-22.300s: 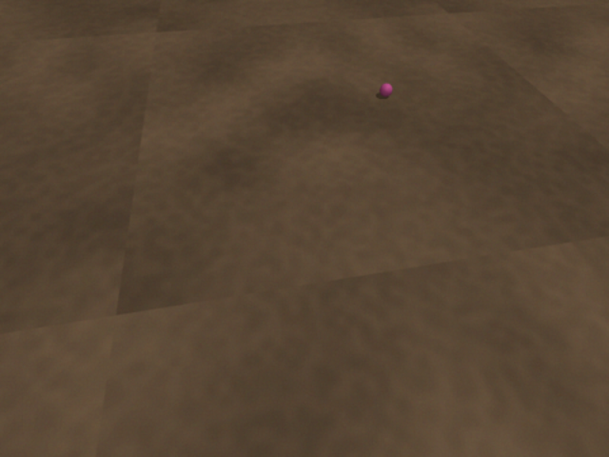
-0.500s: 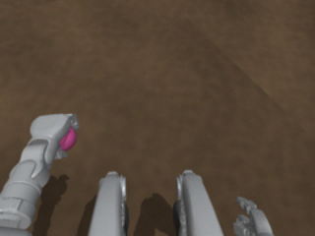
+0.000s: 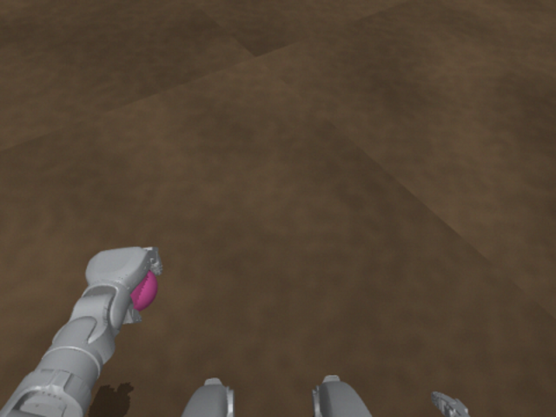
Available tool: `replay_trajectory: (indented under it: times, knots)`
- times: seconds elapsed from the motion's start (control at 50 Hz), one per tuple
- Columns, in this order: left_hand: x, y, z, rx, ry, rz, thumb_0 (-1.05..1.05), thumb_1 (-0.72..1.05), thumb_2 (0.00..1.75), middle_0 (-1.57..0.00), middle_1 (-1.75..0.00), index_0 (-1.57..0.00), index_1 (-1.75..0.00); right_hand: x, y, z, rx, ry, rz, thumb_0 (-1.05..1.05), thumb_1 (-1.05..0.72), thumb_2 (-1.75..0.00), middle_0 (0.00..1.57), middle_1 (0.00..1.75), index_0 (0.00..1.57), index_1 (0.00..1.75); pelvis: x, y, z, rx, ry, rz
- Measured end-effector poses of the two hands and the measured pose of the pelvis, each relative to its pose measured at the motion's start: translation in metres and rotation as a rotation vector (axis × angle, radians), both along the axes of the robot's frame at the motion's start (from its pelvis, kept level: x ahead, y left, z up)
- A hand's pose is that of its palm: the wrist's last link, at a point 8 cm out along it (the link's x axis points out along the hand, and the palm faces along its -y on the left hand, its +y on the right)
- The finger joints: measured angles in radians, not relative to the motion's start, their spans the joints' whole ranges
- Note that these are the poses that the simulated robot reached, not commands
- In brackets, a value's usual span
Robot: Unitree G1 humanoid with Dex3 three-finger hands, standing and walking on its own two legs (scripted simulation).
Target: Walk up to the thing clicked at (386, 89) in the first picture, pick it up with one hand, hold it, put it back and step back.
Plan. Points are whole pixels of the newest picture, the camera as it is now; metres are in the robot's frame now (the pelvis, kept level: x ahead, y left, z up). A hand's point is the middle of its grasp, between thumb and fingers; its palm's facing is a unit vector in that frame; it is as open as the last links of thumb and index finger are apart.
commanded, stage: lift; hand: left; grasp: from above
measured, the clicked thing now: (132, 288) +0.34 +0.23 -0.09
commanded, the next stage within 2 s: hold in 0.26 s
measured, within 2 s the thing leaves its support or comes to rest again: neither
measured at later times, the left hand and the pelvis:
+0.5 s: hand (122, 263) +0.35 +0.22 -0.01, palm faces -0.44 -0.06 -0.90, open 9.8 cm; pelvis +0.03 +0.00 +0.05, yaw -1 degrees
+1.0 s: hand (121, 253) +0.35 +0.21 +0.03, palm faces -0.44 -0.05 -0.90, open 9.9 cm; pelvis +0.04 +0.00 +0.07, yaw -1 degrees
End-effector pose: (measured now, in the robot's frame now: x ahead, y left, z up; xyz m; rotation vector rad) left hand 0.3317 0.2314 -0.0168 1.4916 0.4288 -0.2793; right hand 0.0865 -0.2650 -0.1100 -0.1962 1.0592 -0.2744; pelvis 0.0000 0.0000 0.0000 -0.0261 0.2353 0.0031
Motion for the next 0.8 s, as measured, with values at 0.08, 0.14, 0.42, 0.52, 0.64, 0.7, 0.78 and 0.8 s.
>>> replay_trajectory:
  times: [0.08, 0.14, 0.42, 0.52, 0.64, 0.7, 0.78, 0.8]
  knots:
    - [0.004, -0.002, 0.014, 0.001, 0.000, 0.003, 0.00, -0.03, 0.61, -0.58, -0.81, -0.64, -0.79, 0.000, -0.001, 0.013, 0.004, 0.005, -0.006, 0.01, -0.92, -0.91, 0.20, 0.30, 0.21, 0.30, 0.006, 0.000, 0.014, 0.005, -0.022, -0.002]
    - [0.006, -0.003, 0.023, 0.001, -0.002, 0.009, 0.00, -0.03, 0.61, -0.58, -0.81, -0.65, -0.79, 0.003, -0.001, 0.021, 0.009, 0.007, -0.009, 0.01, -0.92, -0.91, 0.20, 0.30, 0.21, 0.30, 0.011, 0.000, 0.023, 0.009, -0.039, -0.004]
    - [0.017, -0.006, 0.057, -0.005, -0.001, 0.000, 0.00, -0.04, 0.65, -0.57, -0.82, -0.64, -0.80, 0.031, 0.002, 0.049, 0.027, -0.035, -0.005, 0.01, -0.92, -0.90, 0.20, 0.30, 0.21, 0.30, 0.030, 0.002, 0.050, 0.018, -0.096, -0.011]
    - [0.022, -0.007, 0.067, 0.006, 0.003, -0.010, 0.00, -0.04, 0.66, -0.56, -0.83, -0.63, -0.81, 0.041, 0.003, 0.056, 0.035, -0.050, -0.006, 0.01, -0.91, -0.90, 0.20, 0.30, 0.21, 0.30, 0.036, 0.002, 0.056, 0.021, -0.113, -0.015]
    - [0.026, -0.010, 0.079, 0.002, 0.005, -0.028, 0.00, -0.04, 0.67, -0.55, -0.84, -0.61, -0.82, 0.050, 0.002, 0.062, 0.039, -0.063, -0.005, 0.01, -0.91, -0.90, 0.20, 0.30, 0.21, 0.30, 0.041, 0.001, 0.061, 0.023, -0.131, -0.017]
    - [0.027, -0.011, 0.083, 0.002, 0.003, -0.032, 0.00, -0.04, 0.68, -0.54, -0.85, -0.61, -0.83, 0.054, 0.001, 0.064, 0.042, -0.069, -0.005, 0.01, -0.91, -0.90, 0.20, 0.30, 0.21, 0.30, 0.042, 0.001, 0.063, 0.023, -0.138, -0.019]
    - [0.027, -0.013, 0.088, 0.005, 0.007, -0.040, 0.00, -0.04, 0.69, -0.53, -0.86, -0.60, -0.84, 0.058, 0.001, 0.067, 0.047, -0.076, -0.003, 0.01, -0.91, -0.90, 0.20, 0.30, 0.21, 0.30, 0.044, 0.000, 0.065, 0.025, -0.148, -0.021]
    - [0.026, -0.013, 0.089, 0.004, 0.007, -0.042, 0.00, -0.04, 0.69, -0.53, -0.86, -0.60, -0.84, 0.059, 0.001, 0.067, 0.048, -0.077, -0.003, 0.01, -0.91, -0.90, 0.20, 0.30, 0.20, 0.30, 0.044, 0.000, 0.065, 0.026, -0.150, -0.021]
